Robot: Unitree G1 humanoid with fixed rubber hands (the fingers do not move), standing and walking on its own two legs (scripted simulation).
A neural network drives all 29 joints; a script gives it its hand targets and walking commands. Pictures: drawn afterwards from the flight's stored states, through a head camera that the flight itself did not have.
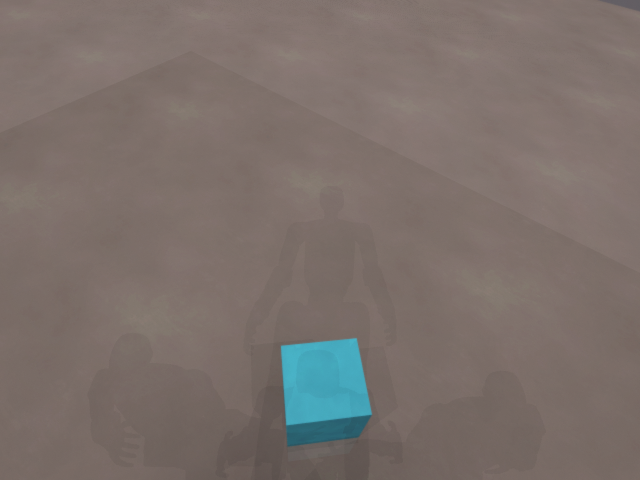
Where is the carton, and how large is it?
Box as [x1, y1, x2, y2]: [281, 338, 371, 446]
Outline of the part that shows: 356,338 281,346 288,446 356,437 359,435 371,415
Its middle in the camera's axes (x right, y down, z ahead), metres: +0.01 +0.44 +1.08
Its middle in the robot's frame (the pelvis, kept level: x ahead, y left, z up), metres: +0.41 -0.04 -0.65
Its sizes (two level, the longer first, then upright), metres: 0.210 0.200 0.250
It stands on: the floor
